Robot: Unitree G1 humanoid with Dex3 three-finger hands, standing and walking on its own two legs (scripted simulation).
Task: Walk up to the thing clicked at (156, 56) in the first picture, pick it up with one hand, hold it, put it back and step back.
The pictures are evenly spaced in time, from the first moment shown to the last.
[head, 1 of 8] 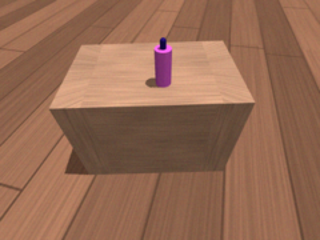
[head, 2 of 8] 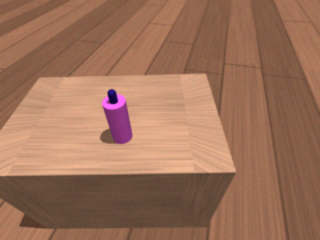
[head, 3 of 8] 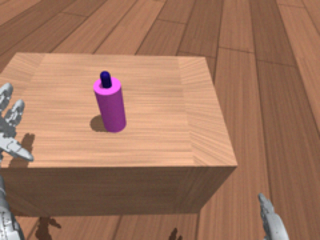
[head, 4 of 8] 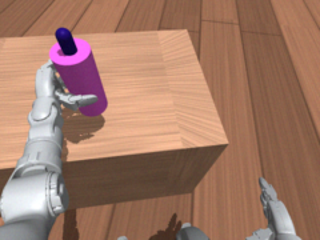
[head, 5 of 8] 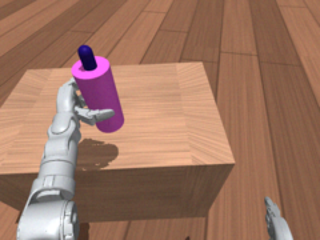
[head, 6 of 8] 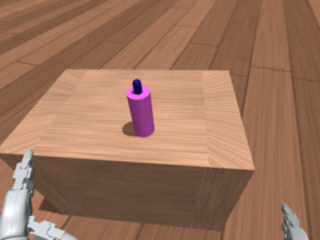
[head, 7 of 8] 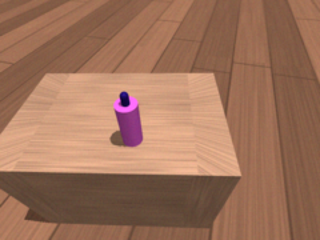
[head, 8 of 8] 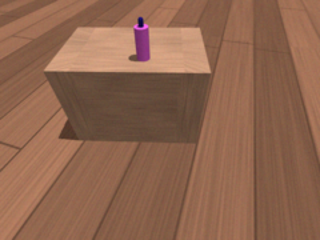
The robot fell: no
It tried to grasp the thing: yes
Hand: left
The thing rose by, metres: 0.26
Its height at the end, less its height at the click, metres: +0.00
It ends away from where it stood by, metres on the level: 0.03
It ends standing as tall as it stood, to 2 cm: yes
